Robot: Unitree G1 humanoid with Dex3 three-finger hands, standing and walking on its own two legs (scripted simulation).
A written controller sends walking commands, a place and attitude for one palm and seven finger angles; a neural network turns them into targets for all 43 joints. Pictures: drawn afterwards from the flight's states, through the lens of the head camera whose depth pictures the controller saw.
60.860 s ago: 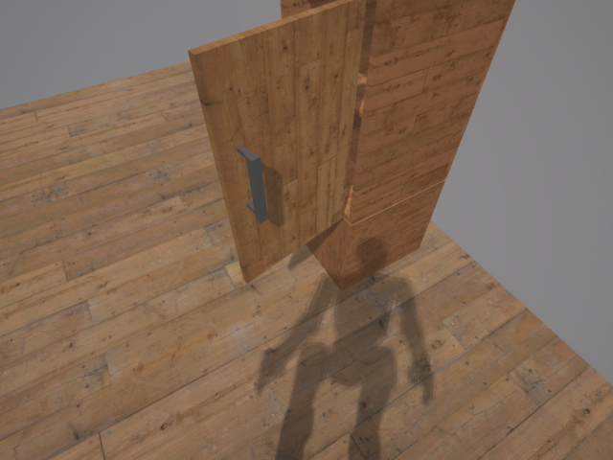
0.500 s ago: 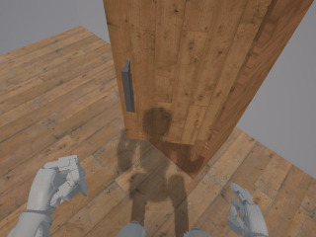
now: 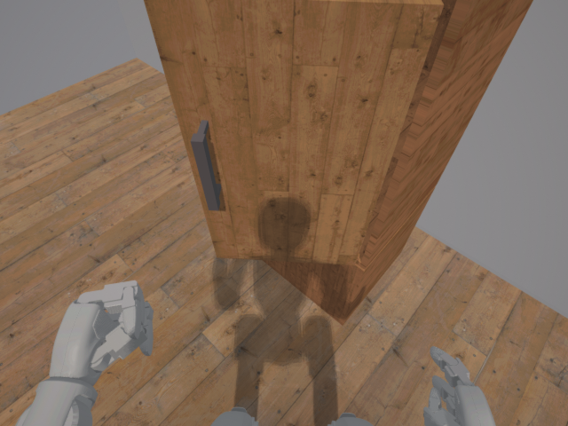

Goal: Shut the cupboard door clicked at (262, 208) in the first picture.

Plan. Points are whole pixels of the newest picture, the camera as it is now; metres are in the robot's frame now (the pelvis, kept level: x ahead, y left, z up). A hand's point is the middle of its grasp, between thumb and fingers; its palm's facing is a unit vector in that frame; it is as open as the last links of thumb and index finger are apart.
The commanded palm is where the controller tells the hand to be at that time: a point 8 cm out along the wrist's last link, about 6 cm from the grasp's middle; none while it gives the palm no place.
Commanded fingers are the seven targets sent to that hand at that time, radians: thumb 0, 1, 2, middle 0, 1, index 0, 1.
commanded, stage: raise the hand and make a fist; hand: left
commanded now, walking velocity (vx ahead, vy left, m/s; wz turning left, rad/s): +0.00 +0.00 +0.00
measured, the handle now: (209, 168) +0.50 +0.16 +0.06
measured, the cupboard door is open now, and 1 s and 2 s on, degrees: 38 38 36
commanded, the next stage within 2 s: bring the fist close to the handle in 0.10 s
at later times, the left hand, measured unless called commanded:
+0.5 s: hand (171, 291) +0.28 +0.16 +0.06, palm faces -0.05 -1.00 -0.03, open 3.1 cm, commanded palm +0.26 +0.22 +0.07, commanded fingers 0.00 0.90 0.90 -1.30 -1.50 -1.30 -1.50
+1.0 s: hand (203, 230) +0.37 +0.14 +0.07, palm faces -0.04 -1.00 -0.01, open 3.1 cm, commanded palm +0.35 +0.19 +0.07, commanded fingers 0.00 0.90 0.90 -1.30 -1.50 -1.30 -1.50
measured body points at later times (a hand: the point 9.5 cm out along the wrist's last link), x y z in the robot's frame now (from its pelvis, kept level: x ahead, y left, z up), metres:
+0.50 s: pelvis +0.00 +0.00 +0.00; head +0.05 -0.01 +0.45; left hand +0.27 +0.22 +0.07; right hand +0.17 -0.24 -0.08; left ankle +0.01 +0.12 -0.67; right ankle +0.01 -0.12 -0.67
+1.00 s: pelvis +0.00 +0.00 +0.00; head +0.06 +0.00 +0.45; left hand +0.37 +0.19 +0.07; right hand +0.12 -0.25 -0.10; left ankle +0.01 +0.12 -0.67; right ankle +0.01 -0.12 -0.67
